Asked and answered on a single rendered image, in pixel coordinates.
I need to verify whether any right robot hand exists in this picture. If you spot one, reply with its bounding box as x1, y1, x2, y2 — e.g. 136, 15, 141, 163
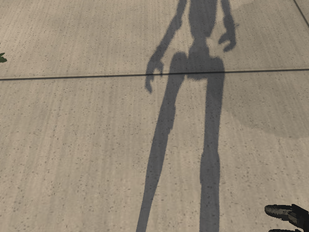
265, 204, 309, 232

